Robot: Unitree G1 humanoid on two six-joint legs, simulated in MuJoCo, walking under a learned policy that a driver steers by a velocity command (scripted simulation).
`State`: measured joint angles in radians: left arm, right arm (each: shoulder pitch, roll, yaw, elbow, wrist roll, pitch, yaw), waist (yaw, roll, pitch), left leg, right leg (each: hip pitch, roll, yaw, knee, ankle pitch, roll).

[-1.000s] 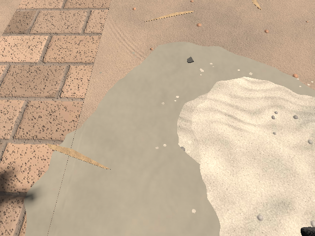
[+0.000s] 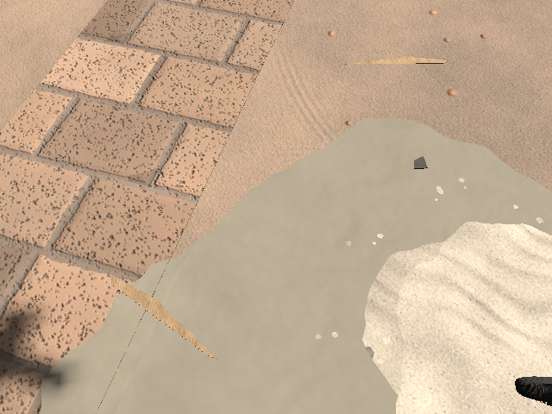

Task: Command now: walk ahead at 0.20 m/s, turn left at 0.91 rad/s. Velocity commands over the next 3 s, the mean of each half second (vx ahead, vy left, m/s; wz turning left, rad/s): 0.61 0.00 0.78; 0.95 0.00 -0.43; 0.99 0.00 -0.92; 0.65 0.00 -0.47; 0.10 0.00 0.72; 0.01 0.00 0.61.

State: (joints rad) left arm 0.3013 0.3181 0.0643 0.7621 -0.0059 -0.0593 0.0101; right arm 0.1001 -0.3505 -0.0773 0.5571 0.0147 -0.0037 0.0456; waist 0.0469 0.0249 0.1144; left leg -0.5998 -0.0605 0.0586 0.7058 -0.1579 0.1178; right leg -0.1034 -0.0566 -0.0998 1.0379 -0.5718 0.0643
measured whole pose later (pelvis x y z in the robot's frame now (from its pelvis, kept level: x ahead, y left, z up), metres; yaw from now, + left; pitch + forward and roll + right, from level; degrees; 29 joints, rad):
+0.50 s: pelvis +0.24 -0.05 +0.03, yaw +22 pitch +0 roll -1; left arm 0.20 0.30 0.04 0.65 -0.01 -0.12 -0.01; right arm 0.28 -0.30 -0.05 0.63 0.03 -0.04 0.01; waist -0.02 0.03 -0.03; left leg -0.27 -0.11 -0.27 0.80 -0.46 0.07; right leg -0.35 0.03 0.03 0.57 -0.27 0.00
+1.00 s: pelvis +0.55 +0.06 +0.03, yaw +6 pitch +3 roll +3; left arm 0.48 0.26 0.02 0.81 -0.06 -0.05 0.02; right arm 0.04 -0.25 -0.03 0.60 0.01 -0.12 0.01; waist 0.08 -0.03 0.02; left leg -0.38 -0.02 -0.01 0.55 -0.22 -0.03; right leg -0.26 0.00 0.14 1.15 -0.44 -0.05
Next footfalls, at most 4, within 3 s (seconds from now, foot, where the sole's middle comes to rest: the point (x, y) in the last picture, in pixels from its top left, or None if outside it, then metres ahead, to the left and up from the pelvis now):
0.46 right None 0.36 -0.13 -0.73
0.92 left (212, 313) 0.61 0.22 -0.73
1.34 right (323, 179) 1.03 -0.05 -0.73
1.78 left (326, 71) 1.49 -0.06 -0.73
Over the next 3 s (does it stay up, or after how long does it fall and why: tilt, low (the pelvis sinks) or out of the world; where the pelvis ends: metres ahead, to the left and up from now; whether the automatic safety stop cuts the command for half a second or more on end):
stays up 1.44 -0.09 0.04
